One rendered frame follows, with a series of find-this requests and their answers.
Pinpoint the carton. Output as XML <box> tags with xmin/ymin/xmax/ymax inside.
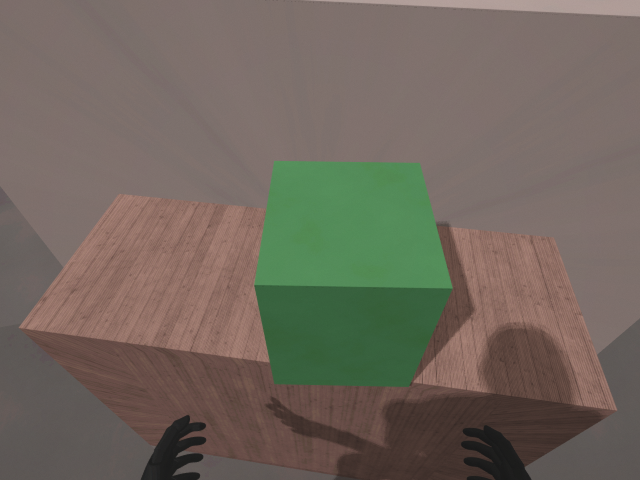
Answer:
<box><xmin>254</xmin><ymin>161</ymin><xmax>453</xmax><ymax>387</ymax></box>

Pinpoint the right robot hand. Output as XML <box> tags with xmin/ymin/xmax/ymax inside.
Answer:
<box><xmin>461</xmin><ymin>425</ymin><xmax>531</xmax><ymax>480</ymax></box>

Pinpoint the left robot hand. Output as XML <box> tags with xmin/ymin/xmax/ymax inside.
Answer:
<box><xmin>141</xmin><ymin>415</ymin><xmax>206</xmax><ymax>480</ymax></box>

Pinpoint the pedestal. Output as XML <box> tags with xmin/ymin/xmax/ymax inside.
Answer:
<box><xmin>19</xmin><ymin>194</ymin><xmax>617</xmax><ymax>480</ymax></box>

